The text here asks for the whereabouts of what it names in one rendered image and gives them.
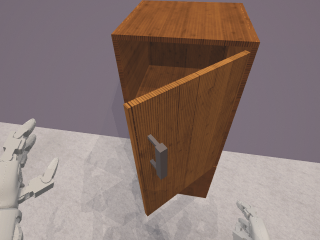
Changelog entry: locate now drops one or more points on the handle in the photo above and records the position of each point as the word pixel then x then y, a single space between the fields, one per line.
pixel 161 158

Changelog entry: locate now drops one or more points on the left robot hand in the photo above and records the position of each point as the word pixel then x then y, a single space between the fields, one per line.
pixel 16 148

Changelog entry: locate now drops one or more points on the robot left forearm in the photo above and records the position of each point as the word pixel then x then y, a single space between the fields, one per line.
pixel 10 228

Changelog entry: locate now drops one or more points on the right robot hand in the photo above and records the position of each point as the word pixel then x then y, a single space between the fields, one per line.
pixel 254 228

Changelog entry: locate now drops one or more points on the cupboard door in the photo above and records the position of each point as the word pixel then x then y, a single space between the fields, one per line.
pixel 189 116

